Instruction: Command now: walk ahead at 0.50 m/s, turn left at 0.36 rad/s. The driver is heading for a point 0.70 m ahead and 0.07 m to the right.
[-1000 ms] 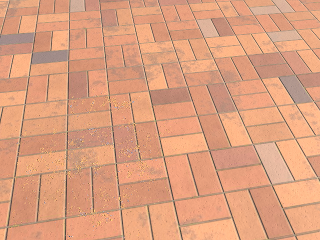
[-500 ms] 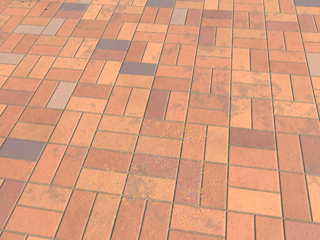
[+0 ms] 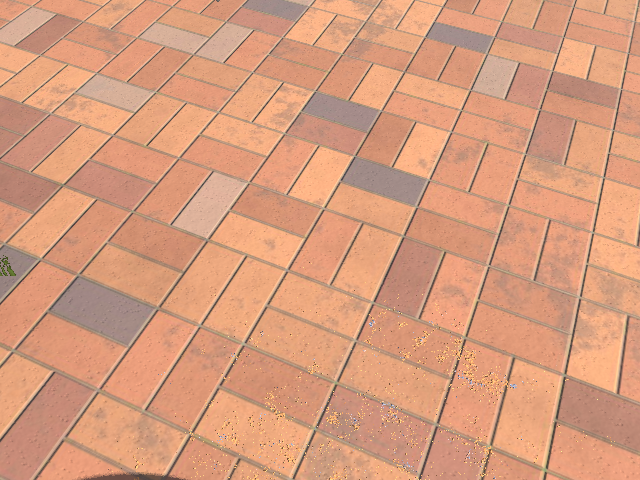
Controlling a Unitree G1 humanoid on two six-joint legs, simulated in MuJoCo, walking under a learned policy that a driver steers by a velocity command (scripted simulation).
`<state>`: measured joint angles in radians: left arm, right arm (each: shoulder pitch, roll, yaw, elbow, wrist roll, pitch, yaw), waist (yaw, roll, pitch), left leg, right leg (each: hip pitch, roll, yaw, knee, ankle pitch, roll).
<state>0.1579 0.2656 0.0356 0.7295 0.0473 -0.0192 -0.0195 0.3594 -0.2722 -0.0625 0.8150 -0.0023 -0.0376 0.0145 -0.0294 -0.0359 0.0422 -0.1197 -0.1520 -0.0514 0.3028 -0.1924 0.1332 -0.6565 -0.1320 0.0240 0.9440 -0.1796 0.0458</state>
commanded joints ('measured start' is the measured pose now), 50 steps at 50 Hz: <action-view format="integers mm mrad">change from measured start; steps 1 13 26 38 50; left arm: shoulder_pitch -53 235 210 280 240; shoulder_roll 60 159 93 136 15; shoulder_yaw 12 45 30 34 16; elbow -63 2 114 202 183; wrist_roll -3 -3 -44 -31 -17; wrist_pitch -6 -52 -76 -57 4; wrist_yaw -6 24 1 23 10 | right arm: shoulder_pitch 47 69 -155 -190 -78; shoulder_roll -127 -148 -51 -74 -72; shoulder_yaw -27 -11 26 21 20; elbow -38 6 -66 -66 64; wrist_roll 3 -14 -38 -37 -6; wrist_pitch -25 -38 3 -26 -59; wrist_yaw -4 -24 21 2 -16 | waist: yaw -12 158 29 -16 87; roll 85 46 -25 -25 115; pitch -6 -198 27 -57 -72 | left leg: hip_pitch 29 7 -523 -178 -34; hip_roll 260 235 247 126 355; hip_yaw -188 -104 54 135 21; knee -116 471 618 166 -45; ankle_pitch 349 649 62 40 845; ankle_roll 92 -7 -121 -26 76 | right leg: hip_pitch -18 678 526 720 223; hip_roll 19 56 -40 -63 102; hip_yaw -31 31 95 8 -23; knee -123 -481 -840 -500 60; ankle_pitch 138 0 221 732 -85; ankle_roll -3 -184 -261 -188 -52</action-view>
